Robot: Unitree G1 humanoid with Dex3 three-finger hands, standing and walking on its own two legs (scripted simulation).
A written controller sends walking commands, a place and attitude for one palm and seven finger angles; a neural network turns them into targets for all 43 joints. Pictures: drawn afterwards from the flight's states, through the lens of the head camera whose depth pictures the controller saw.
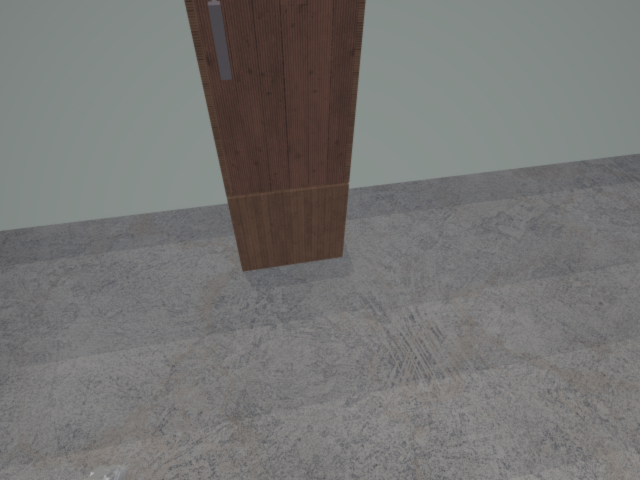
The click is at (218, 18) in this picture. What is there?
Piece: cupboard door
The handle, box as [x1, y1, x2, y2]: [208, 0, 231, 79]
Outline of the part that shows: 212,0 208,2 208,8 221,79 231,79 219,1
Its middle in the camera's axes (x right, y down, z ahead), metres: -0.23 -0.45 +0.87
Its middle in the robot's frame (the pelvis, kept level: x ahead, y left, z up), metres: +0.96 +0.29 +0.14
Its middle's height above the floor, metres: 0.91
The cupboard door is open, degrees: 0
